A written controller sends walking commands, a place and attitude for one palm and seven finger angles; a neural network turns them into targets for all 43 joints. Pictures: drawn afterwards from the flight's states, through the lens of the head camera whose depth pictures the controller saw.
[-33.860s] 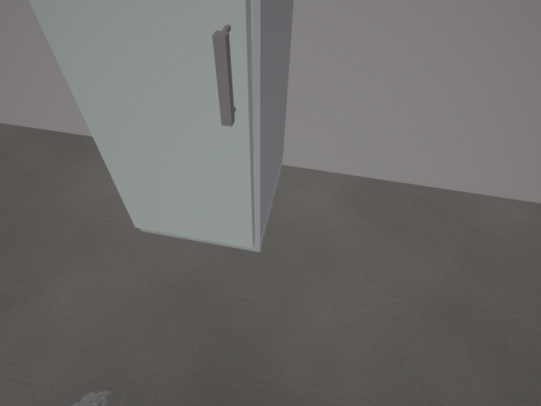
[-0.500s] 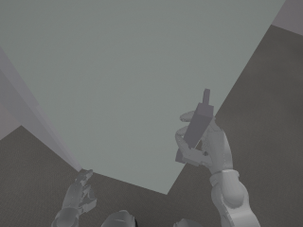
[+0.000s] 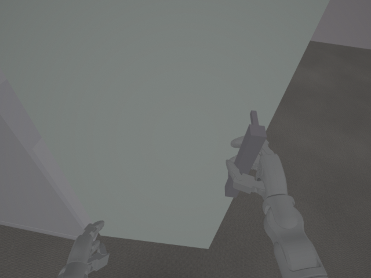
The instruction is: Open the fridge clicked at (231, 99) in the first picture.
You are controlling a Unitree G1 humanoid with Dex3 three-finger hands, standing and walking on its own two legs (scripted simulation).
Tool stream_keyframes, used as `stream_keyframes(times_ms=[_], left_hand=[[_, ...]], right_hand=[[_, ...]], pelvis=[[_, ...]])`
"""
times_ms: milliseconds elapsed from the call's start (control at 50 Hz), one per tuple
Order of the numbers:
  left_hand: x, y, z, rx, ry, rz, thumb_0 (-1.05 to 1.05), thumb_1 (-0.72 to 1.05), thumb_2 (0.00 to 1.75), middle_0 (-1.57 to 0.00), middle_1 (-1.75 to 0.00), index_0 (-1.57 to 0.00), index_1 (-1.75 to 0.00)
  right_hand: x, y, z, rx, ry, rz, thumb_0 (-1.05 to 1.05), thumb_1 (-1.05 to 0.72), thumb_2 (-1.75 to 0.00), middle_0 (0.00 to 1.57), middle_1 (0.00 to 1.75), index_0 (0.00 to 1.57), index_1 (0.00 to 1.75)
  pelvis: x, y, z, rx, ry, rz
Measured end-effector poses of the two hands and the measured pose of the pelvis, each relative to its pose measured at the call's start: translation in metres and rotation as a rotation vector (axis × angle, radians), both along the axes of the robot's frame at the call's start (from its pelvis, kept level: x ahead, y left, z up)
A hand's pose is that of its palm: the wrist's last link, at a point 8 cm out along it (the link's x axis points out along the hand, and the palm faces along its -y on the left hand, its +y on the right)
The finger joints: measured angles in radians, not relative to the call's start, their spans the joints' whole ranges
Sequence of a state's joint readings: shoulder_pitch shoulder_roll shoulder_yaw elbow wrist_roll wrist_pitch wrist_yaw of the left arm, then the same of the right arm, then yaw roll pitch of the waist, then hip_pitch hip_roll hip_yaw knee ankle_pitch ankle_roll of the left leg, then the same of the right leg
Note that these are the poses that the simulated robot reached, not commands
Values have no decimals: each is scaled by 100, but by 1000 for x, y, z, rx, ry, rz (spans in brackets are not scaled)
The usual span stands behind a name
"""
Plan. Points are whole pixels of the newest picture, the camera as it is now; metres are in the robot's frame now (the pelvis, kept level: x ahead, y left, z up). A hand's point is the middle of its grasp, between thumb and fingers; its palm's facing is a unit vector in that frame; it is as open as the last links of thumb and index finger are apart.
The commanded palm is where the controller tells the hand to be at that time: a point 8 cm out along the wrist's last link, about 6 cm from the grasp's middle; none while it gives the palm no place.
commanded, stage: stop walking and hold the door back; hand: right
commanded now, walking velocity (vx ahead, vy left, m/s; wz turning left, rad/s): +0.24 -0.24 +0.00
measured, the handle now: (241, 157) +0.35 -0.11 +0.09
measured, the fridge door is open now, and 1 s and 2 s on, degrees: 86 78 78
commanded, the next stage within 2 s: loosen the grip on the handle in 1.54 s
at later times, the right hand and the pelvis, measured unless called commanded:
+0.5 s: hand (237, 158) +0.33 -0.09 +0.11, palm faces +0.16 +0.96 -0.23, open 6.3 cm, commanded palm +0.33 -0.18 +0.09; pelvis -0.11 +0.07 +0.00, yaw -5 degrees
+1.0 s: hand (238, 147) +0.36 -0.10 +0.11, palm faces +0.03 +0.99 -0.16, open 6.4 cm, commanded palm +0.33 -0.18 +0.09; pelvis -0.08 +0.01 +0.00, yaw +2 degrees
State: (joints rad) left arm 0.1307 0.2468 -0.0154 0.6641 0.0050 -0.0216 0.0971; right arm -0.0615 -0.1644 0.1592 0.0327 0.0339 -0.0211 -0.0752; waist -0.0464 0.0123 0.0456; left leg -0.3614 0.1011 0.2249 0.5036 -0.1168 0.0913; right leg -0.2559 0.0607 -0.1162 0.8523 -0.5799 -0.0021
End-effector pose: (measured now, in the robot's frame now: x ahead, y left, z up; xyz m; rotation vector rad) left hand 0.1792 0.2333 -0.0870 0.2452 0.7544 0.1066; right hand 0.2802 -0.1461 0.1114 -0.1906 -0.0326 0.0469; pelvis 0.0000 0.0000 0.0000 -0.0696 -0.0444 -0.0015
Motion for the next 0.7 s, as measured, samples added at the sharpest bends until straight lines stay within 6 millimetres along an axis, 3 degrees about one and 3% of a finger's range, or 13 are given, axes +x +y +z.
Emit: stream_keyframes(times_ms=[80, 140, 220, 280, 320, 400, 520, 600, 700], left_hand=[[-14, 11, 13, 4, -43, -28, 1, 91, 90, -20, -29, -20, -30], [-33, 20, 8, -35, -52, -24, 1, 91, 90, -20, -29, -20, -30], [-72, 33, -15, -72, 59, -11, 1, 91, 90, -20, -30, -20, -30], [-100, 49, -46, -72, 147, -27, 1, 91, 90, -20, -30, -20, -30], [-120, 64, -63, -65, 197, 0, 1, 90, 90, -21, -30, -20, -30], [-165, 89, -70, -66, 278, 94, 1, 91, 90, -20, -30, -20, -30], [-222, 117, -57, -19, 346, 185, 1, 91, 90, -20, -29, -20, -30], [-244, 124, -46, 30, 351, 235, 1, 91, 90, -20, -29, -20, -30], [-254, 113, -40, 97, 312, 267, 1, 91, 90, -20, -29, -20, -30]], right_hand=[[-1, 1, 1, -3, 8, -32, -1, -50, -80, 44, 138, 33, 140], [0, 2, 5, -48, 34, -69, -3, -49, -79, 43, 137, 33, 140], [4, 4, 10, -78, 105, -135, -4, -50, -78, 42, 135, 35, 140], [9, 5, 11, -69, 100, -184, -2, -51, -78, 42, 135, 37, 140], [9, 7, 10, -53, 96, -220, -2, -53, -79, 40, 134, 38, 140], [14, 8, 13, -52, 136, -242, 0, -55, -79, 37, 133, 38, 140], [26, 6, 15, -27, 177, -248, 1, -56, -78, 35, 129, 42, 140], [37, 4, 15, -17, 188, -231, 2, -57, -78, 34, 128, 43, 140], [52, -1, 13, 17, 162, -163, 4, -57, -78, 35, 132, 43, 140]], pelvis=[[-30, 14, -2, 23, 11, -7], [-52, 25, -3, 36, -21, -41], [-66, 45, -1, 55, -18, -75], [-76, 67, -19, 11, -5, -102], [-89, 71, -21, 23, -23, -100], [-100, 73, -10, -12, -26, -95], [-106, 69, 4, -53, -15, -80], [-108, 58, 6, -58, -7, -56], [-105, 33, -5, -1, 8, -20]])
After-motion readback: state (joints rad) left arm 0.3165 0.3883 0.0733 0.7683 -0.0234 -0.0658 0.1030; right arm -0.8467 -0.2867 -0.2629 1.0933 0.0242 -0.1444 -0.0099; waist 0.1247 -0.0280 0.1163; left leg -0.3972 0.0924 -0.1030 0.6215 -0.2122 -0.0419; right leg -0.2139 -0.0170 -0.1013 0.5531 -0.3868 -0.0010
